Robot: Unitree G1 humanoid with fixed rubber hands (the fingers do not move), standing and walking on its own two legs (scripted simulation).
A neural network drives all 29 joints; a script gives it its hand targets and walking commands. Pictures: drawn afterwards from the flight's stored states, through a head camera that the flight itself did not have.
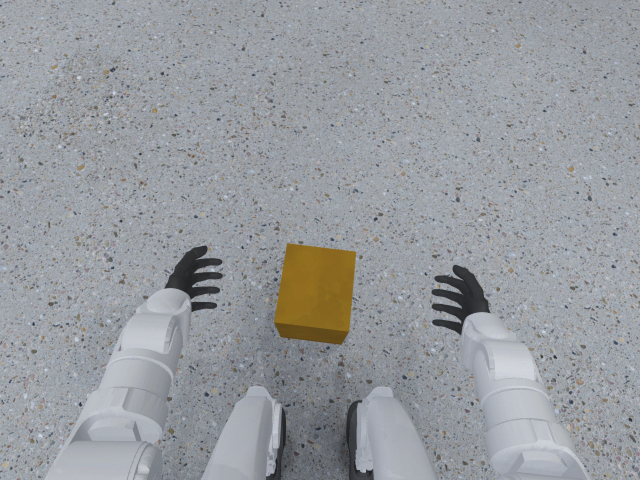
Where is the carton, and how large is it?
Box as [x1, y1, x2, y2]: [274, 243, 355, 344]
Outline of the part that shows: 287,243 274,320 280,336 341,344 348,332 355,252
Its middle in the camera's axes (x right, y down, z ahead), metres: -0.01 +0.14 +1.02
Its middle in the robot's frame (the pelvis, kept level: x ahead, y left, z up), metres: +0.48 +0.01 -0.57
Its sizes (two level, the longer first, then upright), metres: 0.195 0.171 0.220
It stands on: the floor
